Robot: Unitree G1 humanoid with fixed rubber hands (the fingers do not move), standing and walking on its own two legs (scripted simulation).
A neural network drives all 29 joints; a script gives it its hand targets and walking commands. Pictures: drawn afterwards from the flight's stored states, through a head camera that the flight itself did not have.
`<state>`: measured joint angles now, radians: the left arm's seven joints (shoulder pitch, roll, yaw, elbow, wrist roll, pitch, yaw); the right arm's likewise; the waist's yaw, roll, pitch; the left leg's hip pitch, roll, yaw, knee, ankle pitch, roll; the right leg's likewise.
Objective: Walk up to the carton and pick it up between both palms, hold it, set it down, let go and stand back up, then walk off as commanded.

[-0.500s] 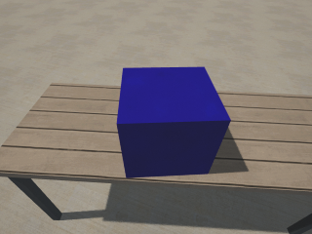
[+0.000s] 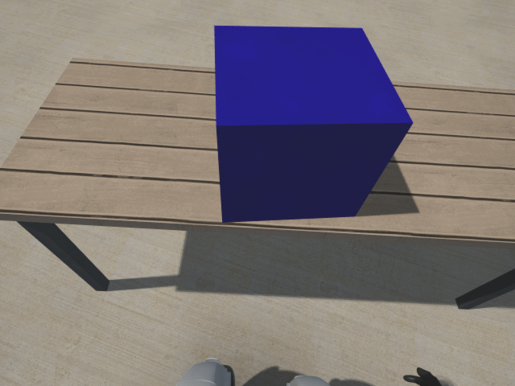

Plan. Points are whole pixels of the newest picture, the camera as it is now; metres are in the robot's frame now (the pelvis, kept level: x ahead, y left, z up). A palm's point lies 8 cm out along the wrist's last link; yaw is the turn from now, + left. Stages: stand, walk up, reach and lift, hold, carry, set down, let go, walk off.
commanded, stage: walk off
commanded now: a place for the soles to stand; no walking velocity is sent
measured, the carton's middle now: (290, 128) +0.62 -0.01 +0.00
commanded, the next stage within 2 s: none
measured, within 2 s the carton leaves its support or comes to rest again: neither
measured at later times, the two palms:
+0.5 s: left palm out of the picture -0.08 +0.29 -0.13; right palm out of the picture +0.00 -0.31 -0.12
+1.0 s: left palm out of the picture -0.20 +0.33 -0.14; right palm out of the picture -0.10 -0.28 -0.10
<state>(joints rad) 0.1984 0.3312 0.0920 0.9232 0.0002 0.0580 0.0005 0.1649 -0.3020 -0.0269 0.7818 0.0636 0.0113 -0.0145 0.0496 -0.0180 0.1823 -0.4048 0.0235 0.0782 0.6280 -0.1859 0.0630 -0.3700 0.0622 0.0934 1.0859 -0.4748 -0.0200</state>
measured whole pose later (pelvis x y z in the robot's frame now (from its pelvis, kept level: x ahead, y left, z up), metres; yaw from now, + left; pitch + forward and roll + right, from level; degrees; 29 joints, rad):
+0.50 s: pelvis -0.15 -0.01 -0.02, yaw +2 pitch -5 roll -1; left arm 0.13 0.33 0.09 0.87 0.00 0.02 0.00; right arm 0.10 -0.39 -0.06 0.78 0.06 0.08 -0.02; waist 0.05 0.02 0.23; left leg -0.41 -0.09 -0.13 1.15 -0.45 0.05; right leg -0.42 0.03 0.01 0.79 -0.29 -0.02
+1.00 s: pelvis -0.23 +0.03 -0.01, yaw +0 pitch -6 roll -1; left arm 0.24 0.34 0.09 0.86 0.00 0.07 0.03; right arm 0.13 -0.38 -0.06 0.78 0.06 0.05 -0.03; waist 0.05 0.00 0.25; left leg -0.34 -0.09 -0.06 0.79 -0.35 0.07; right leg -0.47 0.11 0.20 1.15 -0.45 0.01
